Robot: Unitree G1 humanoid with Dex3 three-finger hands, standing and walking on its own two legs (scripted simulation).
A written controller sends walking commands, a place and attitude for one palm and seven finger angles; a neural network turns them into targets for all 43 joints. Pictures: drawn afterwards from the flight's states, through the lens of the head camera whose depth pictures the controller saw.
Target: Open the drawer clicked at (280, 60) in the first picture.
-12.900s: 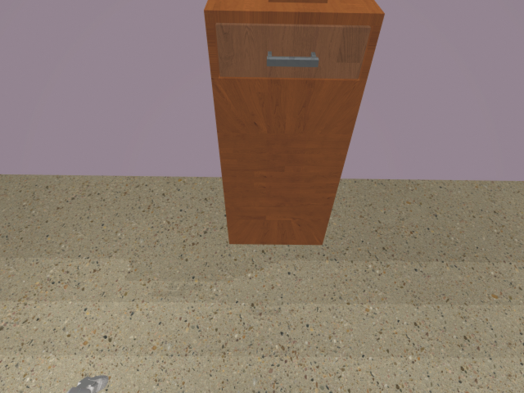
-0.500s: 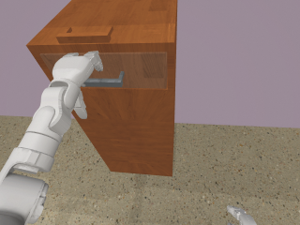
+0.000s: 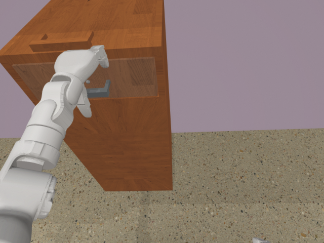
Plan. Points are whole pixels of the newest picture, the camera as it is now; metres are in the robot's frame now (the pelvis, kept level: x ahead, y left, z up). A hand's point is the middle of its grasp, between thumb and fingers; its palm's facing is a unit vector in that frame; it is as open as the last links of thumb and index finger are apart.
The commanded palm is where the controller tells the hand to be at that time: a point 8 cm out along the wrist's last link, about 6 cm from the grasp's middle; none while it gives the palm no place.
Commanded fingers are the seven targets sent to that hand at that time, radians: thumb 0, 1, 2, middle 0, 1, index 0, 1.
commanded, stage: move the hooked fingers above the handle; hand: left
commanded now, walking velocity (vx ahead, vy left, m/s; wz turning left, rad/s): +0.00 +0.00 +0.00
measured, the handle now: (87, 88) +0.50 +0.23 +0.12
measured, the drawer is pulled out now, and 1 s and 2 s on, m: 0.00 0.00 0.00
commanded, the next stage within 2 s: lower the fingers behind the handle in 1.86 s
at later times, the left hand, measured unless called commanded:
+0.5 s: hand (80, 81) +0.45 +0.21 +0.18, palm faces +0.07 -0.04 -1.00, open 13.8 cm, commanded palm +0.43 +0.24 +0.24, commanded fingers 0.00 -0.50 0.30 -0.30 -1.20 -0.30 -1.20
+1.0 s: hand (76, 85) +0.44 +0.22 +0.17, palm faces +0.03 -0.02 -1.00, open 13.8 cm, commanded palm +0.43 +0.24 +0.24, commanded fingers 0.00 -0.50 0.30 -0.30 -1.20 -0.30 -1.20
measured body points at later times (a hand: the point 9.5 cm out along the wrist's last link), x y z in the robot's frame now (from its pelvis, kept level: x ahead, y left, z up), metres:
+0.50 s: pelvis +0.00 +0.01 +0.00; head +0.03 -0.01 +0.45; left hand +0.44 +0.21 +0.23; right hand +0.14 -0.24 -0.13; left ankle -0.01 +0.12 -0.74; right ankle -0.01 -0.09 -0.74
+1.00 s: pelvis +0.00 +0.02 +0.00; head +0.04 -0.01 +0.45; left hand +0.44 +0.22 +0.23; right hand +0.13 -0.24 -0.13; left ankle -0.01 +0.12 -0.74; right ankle -0.01 -0.09 -0.74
